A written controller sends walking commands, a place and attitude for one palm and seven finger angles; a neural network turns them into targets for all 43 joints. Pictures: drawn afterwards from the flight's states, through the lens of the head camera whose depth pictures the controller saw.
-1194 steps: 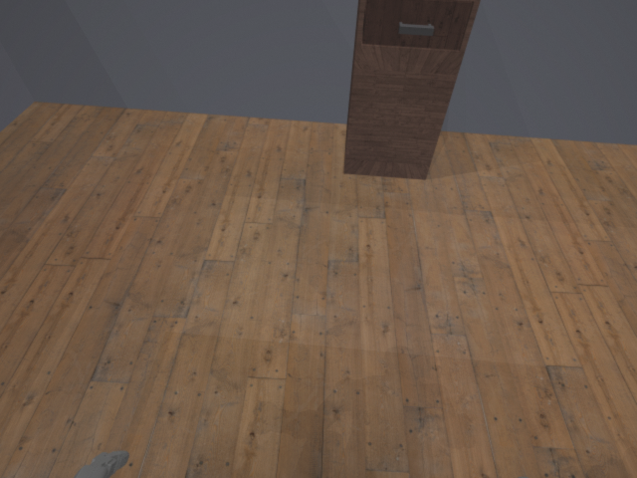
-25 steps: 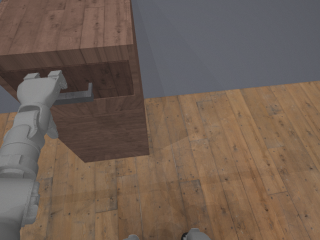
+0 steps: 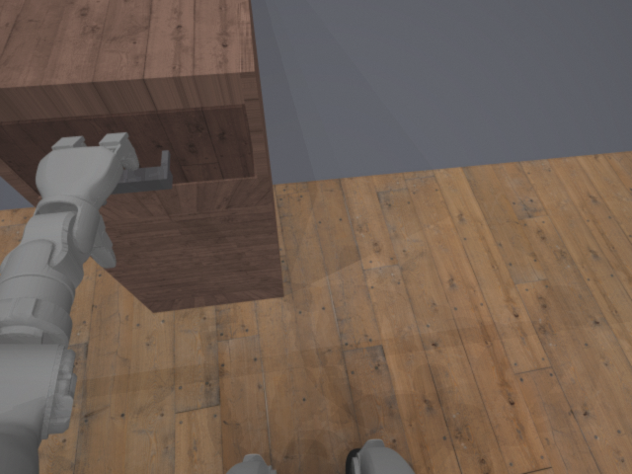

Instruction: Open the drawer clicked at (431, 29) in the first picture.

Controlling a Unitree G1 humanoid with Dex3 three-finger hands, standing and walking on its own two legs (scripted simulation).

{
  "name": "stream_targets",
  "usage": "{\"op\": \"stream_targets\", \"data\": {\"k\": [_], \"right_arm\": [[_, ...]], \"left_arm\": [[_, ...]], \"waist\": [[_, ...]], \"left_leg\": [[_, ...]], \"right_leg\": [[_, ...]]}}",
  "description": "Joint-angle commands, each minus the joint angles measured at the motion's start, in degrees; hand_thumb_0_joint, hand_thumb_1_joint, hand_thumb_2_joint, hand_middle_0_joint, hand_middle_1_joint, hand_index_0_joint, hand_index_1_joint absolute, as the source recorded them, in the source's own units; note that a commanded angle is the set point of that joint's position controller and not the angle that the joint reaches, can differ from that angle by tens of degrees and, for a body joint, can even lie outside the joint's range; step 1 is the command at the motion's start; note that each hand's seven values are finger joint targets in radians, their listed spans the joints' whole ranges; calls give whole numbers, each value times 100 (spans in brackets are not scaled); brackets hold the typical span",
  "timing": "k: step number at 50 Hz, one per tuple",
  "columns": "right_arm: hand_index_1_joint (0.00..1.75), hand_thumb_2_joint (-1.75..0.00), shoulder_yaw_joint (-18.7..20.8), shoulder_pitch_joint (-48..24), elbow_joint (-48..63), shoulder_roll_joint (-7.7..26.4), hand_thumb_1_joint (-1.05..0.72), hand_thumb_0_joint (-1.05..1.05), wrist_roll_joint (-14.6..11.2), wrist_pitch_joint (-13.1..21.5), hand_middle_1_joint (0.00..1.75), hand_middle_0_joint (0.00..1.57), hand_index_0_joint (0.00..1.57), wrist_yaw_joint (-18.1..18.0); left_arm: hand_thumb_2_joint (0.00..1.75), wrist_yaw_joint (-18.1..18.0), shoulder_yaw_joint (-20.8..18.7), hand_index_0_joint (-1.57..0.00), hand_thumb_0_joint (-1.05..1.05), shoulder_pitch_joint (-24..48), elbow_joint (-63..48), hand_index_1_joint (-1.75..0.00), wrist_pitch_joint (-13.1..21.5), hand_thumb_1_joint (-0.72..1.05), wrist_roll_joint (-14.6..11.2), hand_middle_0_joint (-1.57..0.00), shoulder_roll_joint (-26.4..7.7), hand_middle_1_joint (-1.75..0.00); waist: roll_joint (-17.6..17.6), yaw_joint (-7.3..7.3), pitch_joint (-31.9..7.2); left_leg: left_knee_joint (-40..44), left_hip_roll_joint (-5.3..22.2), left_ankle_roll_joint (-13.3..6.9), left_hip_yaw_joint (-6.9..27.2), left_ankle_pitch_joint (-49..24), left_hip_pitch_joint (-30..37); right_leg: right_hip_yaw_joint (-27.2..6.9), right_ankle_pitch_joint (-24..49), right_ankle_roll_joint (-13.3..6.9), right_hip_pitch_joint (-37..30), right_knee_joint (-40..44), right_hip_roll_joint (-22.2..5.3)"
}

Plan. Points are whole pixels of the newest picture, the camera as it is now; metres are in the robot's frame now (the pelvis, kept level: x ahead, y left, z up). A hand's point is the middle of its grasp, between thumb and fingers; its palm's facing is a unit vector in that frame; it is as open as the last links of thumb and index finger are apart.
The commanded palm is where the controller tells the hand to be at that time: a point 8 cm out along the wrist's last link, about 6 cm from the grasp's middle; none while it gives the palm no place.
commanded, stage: lower the fingers behind the handle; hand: left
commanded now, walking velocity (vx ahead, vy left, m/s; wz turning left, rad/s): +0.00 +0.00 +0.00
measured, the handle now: (130, 170) +0.55 +0.27 -0.02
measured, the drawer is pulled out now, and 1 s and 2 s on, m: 0.00 0.00 0.00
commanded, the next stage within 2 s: lift the fingers back up to retry in 1.28 s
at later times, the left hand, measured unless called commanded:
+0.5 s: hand (93, 205) +0.47 +0.30 +0.00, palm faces -0.07 -0.01 -1.00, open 13.9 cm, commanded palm +0.45 +0.29 +0.04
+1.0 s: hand (96, 206) +0.47 +0.30 +0.00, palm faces -0.05 +0.03 -1.00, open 13.9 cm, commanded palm +0.45 +0.28 +0.01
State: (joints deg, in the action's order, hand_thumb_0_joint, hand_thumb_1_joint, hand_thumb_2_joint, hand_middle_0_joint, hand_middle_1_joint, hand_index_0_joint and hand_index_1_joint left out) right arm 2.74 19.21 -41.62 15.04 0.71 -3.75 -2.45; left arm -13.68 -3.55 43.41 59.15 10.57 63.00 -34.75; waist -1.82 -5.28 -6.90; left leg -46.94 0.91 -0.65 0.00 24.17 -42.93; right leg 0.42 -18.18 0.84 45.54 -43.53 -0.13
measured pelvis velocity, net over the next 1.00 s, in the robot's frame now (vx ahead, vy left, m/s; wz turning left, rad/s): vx -0.03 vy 0.01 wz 0.00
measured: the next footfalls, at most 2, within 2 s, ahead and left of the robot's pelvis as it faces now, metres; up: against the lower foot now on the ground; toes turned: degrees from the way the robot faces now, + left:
none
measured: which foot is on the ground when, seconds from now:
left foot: down 0.00-1.00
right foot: down 0.00-1.00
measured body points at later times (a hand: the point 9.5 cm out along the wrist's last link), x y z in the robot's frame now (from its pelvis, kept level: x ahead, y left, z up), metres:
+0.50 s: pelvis +0.00 +0.01 -0.02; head +0.12 +0.02 +0.42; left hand +0.47 +0.30 +0.06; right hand +0.01 -0.27 -0.14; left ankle -0.03 +0.11 -0.70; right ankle +0.02 -0.13 -0.70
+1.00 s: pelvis -0.03 +0.01 -0.04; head +0.10 +0.02 +0.39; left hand +0.47 +0.29 +0.05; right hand -0.01 -0.27 -0.16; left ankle -0.03 +0.11 -0.70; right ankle +0.02 -0.13 -0.70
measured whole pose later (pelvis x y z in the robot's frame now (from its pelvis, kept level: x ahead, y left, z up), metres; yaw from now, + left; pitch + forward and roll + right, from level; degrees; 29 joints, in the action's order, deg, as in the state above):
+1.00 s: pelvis -0.03 +0.01 -0.04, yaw +0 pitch +25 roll -2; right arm 1.2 19.6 -40.7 15.1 0.6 -3.0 -1.4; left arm -17.7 -0.4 52.2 64.3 4.8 63.2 -37.3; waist -2.0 -6.7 -8.5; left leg -59.7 0.5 -1.3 0.6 27.0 -57.3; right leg 0.8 -20.3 1.4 59.1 -54.8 -0.5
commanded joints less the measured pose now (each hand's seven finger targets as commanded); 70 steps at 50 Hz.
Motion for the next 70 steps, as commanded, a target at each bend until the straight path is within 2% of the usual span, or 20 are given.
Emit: {"op": "stream_targets", "data": {"k": [1, 2, 4, 8, 13, 17, 21, 23, 24, 26, 39, 47, 48, 51, 53, 55, 58, 64, 67, 70], "right_arm": [[30, -90, 359, 737, 166, 984, -90, 0, 126, 74, 30, 20, 20, -40], [30, -90, 360, 760, 162, 971, -90, 0, 135, 75, 30, 20, 20, -5], [30, -90, 333, 737, 173, 1028, -90, 0, 140, 47, 30, 20, 20, 69], [30, -90, 375, 865, 219, 1054, -90, 0, 109, 24, 30, 20, 20, 130], [30, -90, 432, 948, 153, 1065, -90, 0, 107, 20, 30, 20, 20, 49], [30, -90, 351, 880, 81, 1059, -90, 0, 84, 4, 30, 20, 20, 30], [30, -90, 346, 870, 130, 1043, -90, 0, 94, 8, 30, 20, 20, 56], [30, -90, 358, 907, 152, 1026, -90, 0, 100, 21, 30, 20, 20, 54], [30, -90, 352, 902, 161, 1019, -90, 0, 114, 38, 30, 20, 20, 64], [30, -90, 348, 907, 157, 1052, -90, 0, 109, 14, 30, 20, 20, 86], [30, -90, 286, 995, 226, 1052, -90, 0, 52, 86, 30, 20, 20, 58], [30, -90, 227, 1009, 315, 1043, -90, 0, 24, 155, 30, 20, 20, 3], [30, -90, 217, 1010, 332, 1056, -90, 0, 17, 156, 30, 20, 20, 6], [30, -90, 220, 1017, 349, 1031, -90, 0, 7, 194, 30, 20, 20, -30], [30, -90, 212, 1020, 349, 1028, -90, 0, -4, 220, 30, 20, 20, -39], [30, -90, 191, 1031, 340, 1062, -90, 0, -4, 228, 30, 20, 20, -55], [30, -90, 188, 1054, 340, 1043, -90, 0, -10, 254, 30, 20, 20, -61], [30, -90, 164, 1059, 322, 1055, -90, 0, -23, 267, 30, 20, 20, -78], [30, -90, 178, 1081, 309, 1034, -90, 0, -17, 282, 30, 20, 20, -67], [30, -90, 165, 1087, 332, 1070, -90, 0, -26, 268, 30, 20, 20, -86]], "left_arm": [[30, -558, -692, -30, 0, 2278, -1170, -120, 228, -50, 8, -30, -1908, -120], [30, -663, -571, -30, 0, 2205, -1024, -120, 160, -50, 39, -30, -1737, -120], [30, -803, -656, -30, 0, 1992, -746, -120, -73, -50, 60, -30, -1884, -120], [30, -850, -369, -30, 0, 2163, -756, -120, -447, -50, 50, -30, -1600, -120], [30, -584, -450, -30, 0, 2295, -1175, -120, -291, -50, -92, -30, -1682, -120], [30, -482, -243, -30, 0, 2032, -610, -120, -258, -50, -10, -30, -1477, -120], [30, -469, -237, -30, 0, 1926, -560, -120, -158, -50, -11, -30, -1403, -120], [30, -512, -118, -30, 0, 2042, -509, -120, -142, -50, 27, -30, -1288, -120], [30, -529, -154, -30, 0, 1953, -519, -120, -129, -50, 34, -30, -1303, -120], [30, -539, -236, -30, 0, 1840, -349, -120, -168, -50, 19, -30, -1368, -120], [30, -502, 310, -30, 0, 2305, 192, -120, -621, -50, 111, -30, -971, -120], [30, -222, 394, -30, 0, 2323, 215, -120, -570, -50, 78, -30, -1012, -120], [30, -201, 229, -30, 0, 2237, 168, -120, -556, -50, 44, -30, -1194, -120], [30, -135, 357, -30, 0, 2424, 95, -120, -485, -50, 47, -30, -1082, -120], [30, -124, 397, -30, 0, 2380, 114, -120, -467, -50, 38, -30, -1049, -120], [30, -113, 169, -30, 0, 2312, 116, -120, -451, -50, 46, -30, -1379, -120], [30, -91, 262, -30, 0, 2478, 8, -120, -417, -50, 4, -30, -1289, -120], [30, -91, 159, -30, 0, 2327, 104, -120, -425, -50, 19, -30, -1439, -120], [30, -110, 242, -30, 0, 2418, 24, -120, -413, -50, 18, -30, -1327, -120], [30, -105, 70, -30, 0, 2514, -83, -120, -425, -50, -14, -30, -1586, -120]], "waist": [[-684, 62, -2547], [-630, 12, -2480], [-577, 88, -2369], [-515, -4, -2821], [-339, -96, -3256], [-266, -134, -2288], [-385, -82, -2232], [-338, -162, -2261], [-410, -94, -2311], [-236, -94, -2327], [-115, -359, -2041], [-140, -390, -2065], [-159, -311, -2143], [-124, -402, -2090], [-142, -412, -2062], [-92, -336, -2165], [-191, -400, -2180], [-70, -343, -2132], [-273, -359, -2257], [-70, -363, -2305]], "left_leg": [[79, -205, -97, -17, -2672, 1059], [27, -191, -95, -23, -2667, 964], [0, -204, -77, -62, -2546, 722], [-31, -165, -67, -59, -2849, 987], [-101, -118, -110, 19, -3105, 1358], [-14, -128, -121, 12, -2469, 843], [-84, -130, -104, 23, -2452, 798], [-155, -116, -89, 58, -2385, 763], [-181, -122, -85, 42, -2413, 723], [-233, -122, -87, 48, -2368, 607], [-349, -125, -119, 106, -1486, 162], [-464, -144, -163, 97, -1057, -129], [-482, -147, -161, 74, -1008, -186], [-517, -137, -163, 107, -892, -244], [-534, -139, -169, 106, -786, -280], [-560, -147, -177, 103, -775, -399], [-590, -147, -179, 94, -743, -424], [-599, -161, -186, 93, -646, -550], [-620, -163, -176, 85, -778, -420], [-594, -152, -186, 98, -732, -481]], "right_leg": [[82, 1801, -267, -1169, -61, 270], [115, 1776, -250, -1050, -115, 274], [140, 1728, -256, -1011, -170, 284], [156, 1973, -227, -1179, -173, 302], [86, 2140, -178, -1341, -116, 297], [140, 1627, -218, -907, -73, 294], [165, 1503, -270, -706, -163, 308], [185, 1402, -257, -531, -233, 313], [189, 1421, -264, -549, -273, 307], [183, 1414, -271, -532, -325, 311], [246, 725, -250, 49, -428, 283], [212, 486, -248, 158, -535, 266], [201, 475, -249, 91, -566, 260], [204, 359, -245, 232, -589, 257], [200, 273, -238, 294, -588, 260], [164, 316, -237, 171, -636, 251], [160, 316, -228, 214, -640, 245], [155, 248, -220, 166, -648, 242], [156, 321, -223, 209, -656, 245], [141, 342, -199, 58, -634, 243]]}}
